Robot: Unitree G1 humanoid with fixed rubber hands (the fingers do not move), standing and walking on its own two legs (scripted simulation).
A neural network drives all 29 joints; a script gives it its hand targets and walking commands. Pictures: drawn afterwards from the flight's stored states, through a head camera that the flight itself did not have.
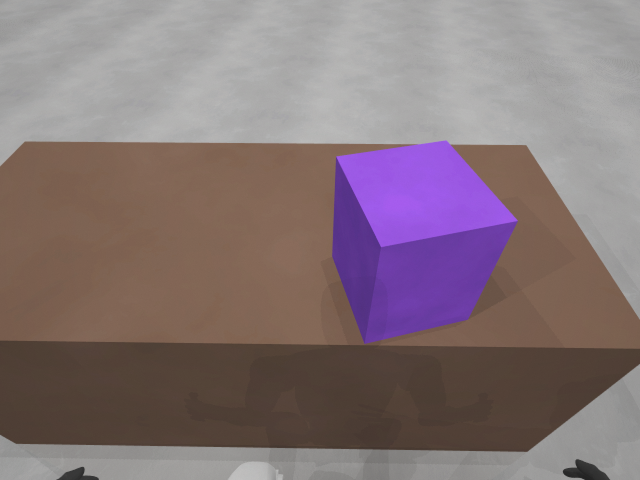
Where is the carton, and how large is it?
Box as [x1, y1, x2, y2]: [332, 140, 517, 343]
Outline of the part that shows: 446,140 336,156 332,256 364,343 467,319 517,221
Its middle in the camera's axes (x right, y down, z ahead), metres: +0.15 +0.01 +0.68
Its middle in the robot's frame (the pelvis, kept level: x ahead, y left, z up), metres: +0.51 -0.14 -0.02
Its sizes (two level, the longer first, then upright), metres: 0.210 0.200 0.250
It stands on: a pedestal, 0.59 m high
